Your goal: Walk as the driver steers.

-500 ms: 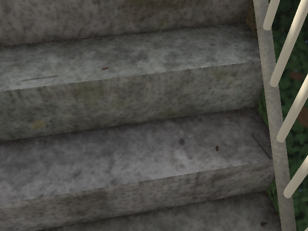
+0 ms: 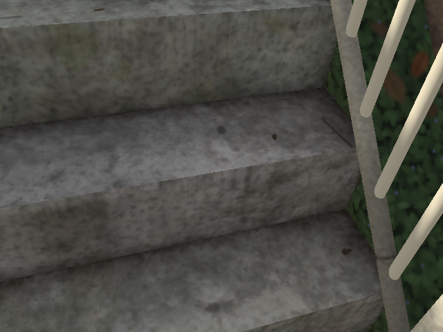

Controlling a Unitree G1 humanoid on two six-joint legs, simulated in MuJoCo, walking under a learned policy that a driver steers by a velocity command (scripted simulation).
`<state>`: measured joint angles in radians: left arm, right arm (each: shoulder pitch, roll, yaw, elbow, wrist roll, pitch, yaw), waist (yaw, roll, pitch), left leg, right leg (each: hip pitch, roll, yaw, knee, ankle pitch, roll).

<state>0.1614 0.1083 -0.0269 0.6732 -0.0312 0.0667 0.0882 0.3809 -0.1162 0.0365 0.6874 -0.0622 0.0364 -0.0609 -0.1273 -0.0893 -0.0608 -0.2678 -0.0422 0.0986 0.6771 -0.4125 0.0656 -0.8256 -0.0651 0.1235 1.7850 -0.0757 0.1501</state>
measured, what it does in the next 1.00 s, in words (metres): steps on the spot: right foot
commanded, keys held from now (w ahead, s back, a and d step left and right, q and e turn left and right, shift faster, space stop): no key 0.58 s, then w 0.42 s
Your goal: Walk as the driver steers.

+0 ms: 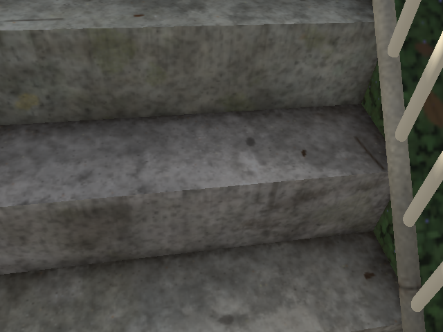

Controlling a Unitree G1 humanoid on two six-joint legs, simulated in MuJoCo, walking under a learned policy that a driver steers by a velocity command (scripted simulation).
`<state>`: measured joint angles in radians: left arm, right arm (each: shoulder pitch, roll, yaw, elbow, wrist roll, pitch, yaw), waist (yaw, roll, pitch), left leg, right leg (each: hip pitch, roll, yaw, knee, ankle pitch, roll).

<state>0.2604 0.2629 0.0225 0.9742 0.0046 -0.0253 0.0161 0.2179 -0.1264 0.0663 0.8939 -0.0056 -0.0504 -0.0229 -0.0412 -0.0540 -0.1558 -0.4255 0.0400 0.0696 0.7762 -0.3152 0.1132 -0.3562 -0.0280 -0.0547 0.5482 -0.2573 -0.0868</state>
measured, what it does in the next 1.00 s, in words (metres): climbs: left foot, then right foot 0.22 m higher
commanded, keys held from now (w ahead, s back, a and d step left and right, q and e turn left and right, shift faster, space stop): w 1.00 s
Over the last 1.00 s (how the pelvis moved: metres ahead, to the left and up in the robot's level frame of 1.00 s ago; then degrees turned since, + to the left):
0.02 -0.02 0.02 1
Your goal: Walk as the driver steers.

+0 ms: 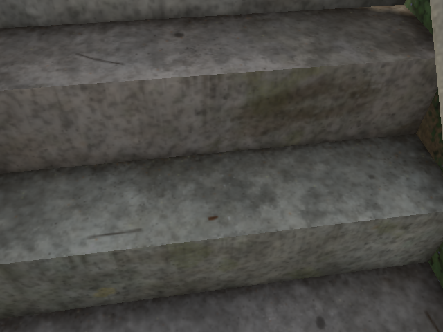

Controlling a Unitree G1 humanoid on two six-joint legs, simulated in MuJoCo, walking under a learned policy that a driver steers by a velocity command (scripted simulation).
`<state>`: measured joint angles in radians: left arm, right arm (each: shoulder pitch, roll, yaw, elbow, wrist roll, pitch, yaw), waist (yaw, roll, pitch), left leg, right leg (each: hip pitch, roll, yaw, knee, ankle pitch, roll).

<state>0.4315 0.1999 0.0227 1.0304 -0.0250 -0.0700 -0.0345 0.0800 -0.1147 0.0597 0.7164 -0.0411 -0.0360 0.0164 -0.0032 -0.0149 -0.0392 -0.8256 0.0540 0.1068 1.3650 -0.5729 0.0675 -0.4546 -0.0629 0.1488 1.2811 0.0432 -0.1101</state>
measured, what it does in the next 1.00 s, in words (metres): climbs: right foot 0.22 m higher, then left foot 0.22 m higher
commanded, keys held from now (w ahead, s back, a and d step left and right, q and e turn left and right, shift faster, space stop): w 1.00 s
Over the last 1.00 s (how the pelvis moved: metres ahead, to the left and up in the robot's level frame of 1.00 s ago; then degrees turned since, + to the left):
0.29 0.13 0.30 0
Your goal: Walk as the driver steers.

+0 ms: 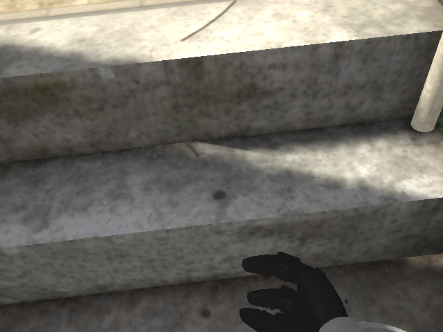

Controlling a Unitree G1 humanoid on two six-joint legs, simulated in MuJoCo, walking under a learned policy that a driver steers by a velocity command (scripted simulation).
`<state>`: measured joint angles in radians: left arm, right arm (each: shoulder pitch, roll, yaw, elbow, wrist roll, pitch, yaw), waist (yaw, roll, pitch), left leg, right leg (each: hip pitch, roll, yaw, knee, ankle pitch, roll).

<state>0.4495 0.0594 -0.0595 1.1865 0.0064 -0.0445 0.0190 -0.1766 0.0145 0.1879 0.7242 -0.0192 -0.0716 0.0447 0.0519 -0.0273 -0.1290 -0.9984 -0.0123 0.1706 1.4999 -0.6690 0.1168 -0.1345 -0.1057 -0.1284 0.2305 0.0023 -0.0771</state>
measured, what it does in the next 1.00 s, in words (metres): climbs: right foot 0.21 m higher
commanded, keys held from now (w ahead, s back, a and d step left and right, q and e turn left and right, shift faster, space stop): w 0.52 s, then w+q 0.48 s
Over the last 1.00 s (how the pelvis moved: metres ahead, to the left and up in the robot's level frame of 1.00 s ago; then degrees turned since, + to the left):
0.45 0.01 0.39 1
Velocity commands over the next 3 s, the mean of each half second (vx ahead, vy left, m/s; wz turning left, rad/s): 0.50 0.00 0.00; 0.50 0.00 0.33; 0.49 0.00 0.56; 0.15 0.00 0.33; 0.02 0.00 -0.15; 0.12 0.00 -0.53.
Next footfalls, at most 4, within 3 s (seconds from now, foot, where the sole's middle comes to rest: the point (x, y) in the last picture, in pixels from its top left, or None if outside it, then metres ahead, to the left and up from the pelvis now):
0.50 right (339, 321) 0.42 -0.17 -0.39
1.06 left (224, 185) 0.60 0.06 -0.17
1.60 right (238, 17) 0.89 0.03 0.04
2.02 left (94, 31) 0.85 0.34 0.04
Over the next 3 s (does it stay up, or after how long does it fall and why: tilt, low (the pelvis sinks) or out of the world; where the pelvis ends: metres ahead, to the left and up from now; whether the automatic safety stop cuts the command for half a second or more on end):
stays up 0.91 0.22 0.82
